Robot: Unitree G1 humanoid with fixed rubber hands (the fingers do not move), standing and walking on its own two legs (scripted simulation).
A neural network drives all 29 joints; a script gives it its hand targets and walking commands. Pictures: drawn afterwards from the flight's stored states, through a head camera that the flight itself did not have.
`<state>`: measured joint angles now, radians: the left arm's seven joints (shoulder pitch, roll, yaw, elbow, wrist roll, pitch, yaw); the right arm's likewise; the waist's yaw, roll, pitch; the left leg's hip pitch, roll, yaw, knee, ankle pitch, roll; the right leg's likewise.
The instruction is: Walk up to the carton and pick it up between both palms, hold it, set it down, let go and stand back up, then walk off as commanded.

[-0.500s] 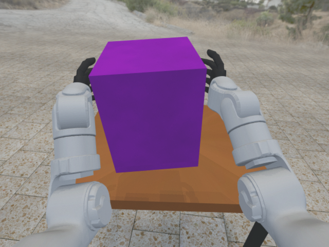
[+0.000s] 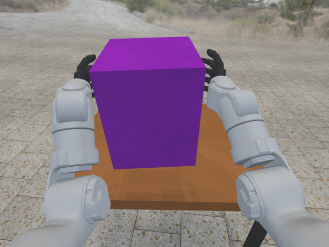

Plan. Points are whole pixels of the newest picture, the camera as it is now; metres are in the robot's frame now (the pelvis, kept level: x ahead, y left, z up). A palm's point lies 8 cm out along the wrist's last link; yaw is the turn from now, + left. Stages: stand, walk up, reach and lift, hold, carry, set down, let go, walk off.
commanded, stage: hold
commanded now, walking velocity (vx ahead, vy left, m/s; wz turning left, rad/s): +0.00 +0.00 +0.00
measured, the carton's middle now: (152, 101) +0.39 +0.00 +0.26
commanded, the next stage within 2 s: none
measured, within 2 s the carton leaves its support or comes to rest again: neither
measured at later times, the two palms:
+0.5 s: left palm (82, 95) +0.37 +0.16 +0.29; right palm (211, 87) +0.36 -0.13 +0.31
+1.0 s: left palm (82, 91) +0.36 +0.16 +0.30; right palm (214, 84) +0.35 -0.13 +0.32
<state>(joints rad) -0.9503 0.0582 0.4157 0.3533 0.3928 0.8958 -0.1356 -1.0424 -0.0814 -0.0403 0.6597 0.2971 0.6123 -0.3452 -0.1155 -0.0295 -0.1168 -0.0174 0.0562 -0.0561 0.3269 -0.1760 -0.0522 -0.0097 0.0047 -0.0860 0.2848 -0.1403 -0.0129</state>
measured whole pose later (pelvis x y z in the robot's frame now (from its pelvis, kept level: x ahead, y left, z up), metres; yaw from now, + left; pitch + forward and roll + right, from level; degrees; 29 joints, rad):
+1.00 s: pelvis +0.00 +0.01 +0.00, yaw -1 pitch -8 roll -1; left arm -0.93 0.04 0.42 0.32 0.41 0.92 -0.14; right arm -1.04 -0.08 -0.05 0.66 0.30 0.63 -0.34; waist -0.12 -0.04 -0.11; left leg -0.01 0.05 -0.04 0.33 -0.18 -0.04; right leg -0.01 0.00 -0.07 0.29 -0.14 0.00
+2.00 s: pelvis +0.01 +0.01 +0.00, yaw +0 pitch -8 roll -1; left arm -0.89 0.03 0.39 0.26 0.41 0.95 -0.13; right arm -1.02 -0.10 -0.02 0.63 0.34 0.63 -0.34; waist -0.12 -0.04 -0.10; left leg 0.00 0.05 -0.04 0.34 -0.20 -0.04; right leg 0.02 0.00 -0.07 0.28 -0.15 0.00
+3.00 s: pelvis +0.00 +0.01 +0.00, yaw -1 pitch -8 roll -1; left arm -0.91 0.04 0.40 0.29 0.39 0.91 -0.13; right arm -1.03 -0.10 -0.01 0.63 0.33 0.61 -0.35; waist -0.12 -0.04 -0.11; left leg -0.02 0.06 -0.05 0.34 -0.19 -0.05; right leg -0.01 0.01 -0.07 0.28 -0.14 -0.01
